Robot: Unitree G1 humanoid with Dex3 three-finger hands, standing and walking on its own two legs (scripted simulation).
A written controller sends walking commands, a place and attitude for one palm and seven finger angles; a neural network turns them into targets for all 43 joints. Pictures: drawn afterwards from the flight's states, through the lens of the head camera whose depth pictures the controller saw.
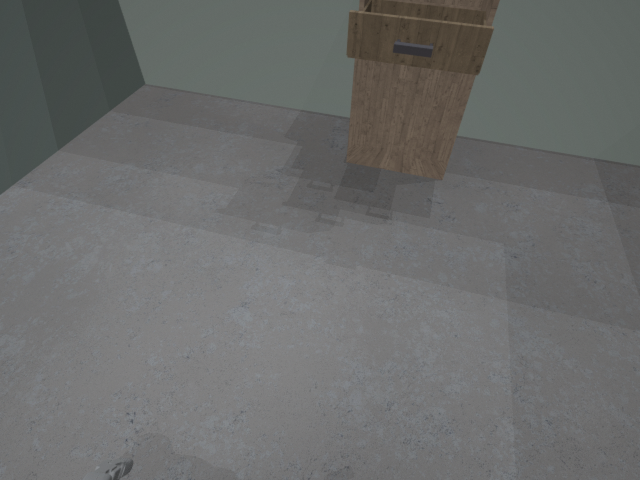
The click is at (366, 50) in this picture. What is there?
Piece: drawer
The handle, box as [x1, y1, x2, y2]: [393, 39, 433, 57]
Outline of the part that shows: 394,43 393,52 430,57 433,46 431,43 428,46 400,42 399,39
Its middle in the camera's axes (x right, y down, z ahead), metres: +0.30 -0.63 +1.26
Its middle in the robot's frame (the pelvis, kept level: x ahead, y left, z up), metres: +1.38 -0.24 -0.02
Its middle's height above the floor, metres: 0.75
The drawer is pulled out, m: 0.30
